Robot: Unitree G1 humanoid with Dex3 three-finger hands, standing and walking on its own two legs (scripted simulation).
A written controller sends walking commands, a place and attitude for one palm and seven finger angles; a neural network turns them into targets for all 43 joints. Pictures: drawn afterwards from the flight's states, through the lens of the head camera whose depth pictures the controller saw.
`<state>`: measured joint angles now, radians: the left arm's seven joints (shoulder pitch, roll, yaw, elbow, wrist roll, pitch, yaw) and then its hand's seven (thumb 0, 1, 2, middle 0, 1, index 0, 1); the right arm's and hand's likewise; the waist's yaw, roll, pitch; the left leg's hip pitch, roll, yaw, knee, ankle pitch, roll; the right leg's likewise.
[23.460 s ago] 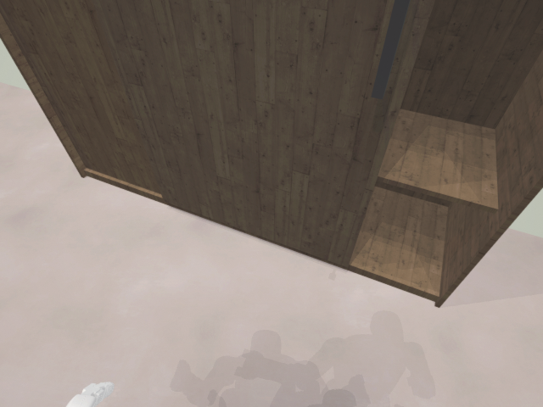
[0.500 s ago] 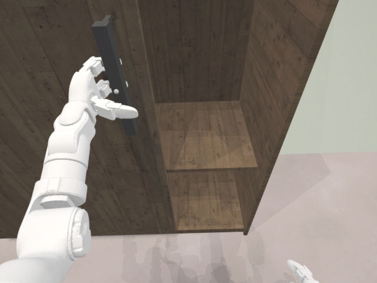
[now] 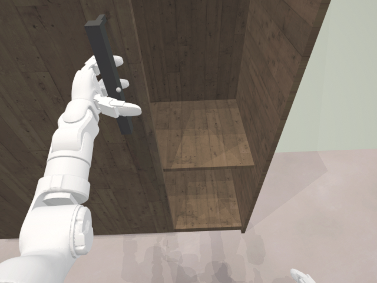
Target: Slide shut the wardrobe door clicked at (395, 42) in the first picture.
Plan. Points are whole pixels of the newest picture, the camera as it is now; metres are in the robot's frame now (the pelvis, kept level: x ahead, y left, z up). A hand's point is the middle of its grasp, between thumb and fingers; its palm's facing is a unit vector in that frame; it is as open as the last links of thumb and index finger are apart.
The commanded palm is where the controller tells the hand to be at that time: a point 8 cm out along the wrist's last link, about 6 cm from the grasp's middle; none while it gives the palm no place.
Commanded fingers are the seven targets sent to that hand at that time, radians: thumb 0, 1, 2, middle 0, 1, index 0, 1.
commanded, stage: slide the fingers in behind the handle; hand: left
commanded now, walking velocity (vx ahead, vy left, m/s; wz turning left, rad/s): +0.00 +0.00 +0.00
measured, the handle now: (116, 81) +0.49 +0.17 +0.21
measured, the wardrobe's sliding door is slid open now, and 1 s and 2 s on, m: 0.36 0.36 0.36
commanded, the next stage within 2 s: grip the handle and tug to test in 0.40 s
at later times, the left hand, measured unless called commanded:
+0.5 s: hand (119, 89) +0.44 +0.15 +0.21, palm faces +0.08 -1.00 +0.00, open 13.9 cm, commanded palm +0.42 +0.21 +0.21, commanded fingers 0.00 -0.45 0.32 -0.31 -1.21 -0.31 -1.21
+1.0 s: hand (122, 89) +0.45 +0.15 +0.21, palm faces +0.06 -1.00 +0.00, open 8.5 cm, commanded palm +0.42 +0.20 +0.21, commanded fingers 0.00 0.71 0.82 -0.43 -1.37 -0.43 -1.37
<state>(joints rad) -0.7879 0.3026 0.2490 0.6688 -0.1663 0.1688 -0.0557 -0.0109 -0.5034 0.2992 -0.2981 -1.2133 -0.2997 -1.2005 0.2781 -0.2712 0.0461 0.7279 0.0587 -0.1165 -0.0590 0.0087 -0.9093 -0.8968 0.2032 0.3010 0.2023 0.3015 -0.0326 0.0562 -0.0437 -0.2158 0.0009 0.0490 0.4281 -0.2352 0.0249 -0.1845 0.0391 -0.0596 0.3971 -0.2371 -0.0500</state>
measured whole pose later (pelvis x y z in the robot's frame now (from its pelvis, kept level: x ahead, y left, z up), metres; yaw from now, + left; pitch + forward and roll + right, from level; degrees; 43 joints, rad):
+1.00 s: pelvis +0.00 +0.01 +0.00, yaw +0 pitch +2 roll +0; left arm -0.81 0.28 0.23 0.69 -0.15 0.14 -0.03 0.00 0.27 0.63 -0.38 -1.32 -0.39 -1.31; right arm 0.29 -0.26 0.05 0.74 0.05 -0.14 -0.05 0.01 -0.91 -0.90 0.20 0.30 0.20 0.30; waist -0.04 0.05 -0.04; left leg -0.22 -0.01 0.06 0.43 -0.24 0.03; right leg -0.19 0.03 -0.05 0.40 -0.23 -0.04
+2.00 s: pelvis +0.05 +0.00 +0.00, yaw -6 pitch +2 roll +1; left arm -0.41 0.30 0.32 0.13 -0.22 0.35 -0.04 0.01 0.71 0.74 -0.38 -1.40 -0.34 -1.40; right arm 0.19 -0.26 0.04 0.63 0.05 -0.02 -0.03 0.01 -0.91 -0.90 0.20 0.30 0.20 0.30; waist -0.03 0.05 -0.07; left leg -0.12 0.00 0.08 0.39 -0.24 0.02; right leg -0.12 0.05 0.03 0.35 -0.25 -0.05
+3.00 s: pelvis +0.03 +0.00 -0.02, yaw +1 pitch -4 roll +0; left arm -0.63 0.26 0.11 0.31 -0.09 0.02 0.08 -0.08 0.61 0.85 -0.45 -1.41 -0.26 -1.40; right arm 0.18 -0.19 0.06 0.69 0.01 0.04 -0.04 0.01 -0.91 -0.90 0.20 0.30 0.20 0.30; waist 0.01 0.05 0.13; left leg -0.13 -0.04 -0.03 0.59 -0.38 0.03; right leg -0.34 0.03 -0.04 0.58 -0.28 -0.03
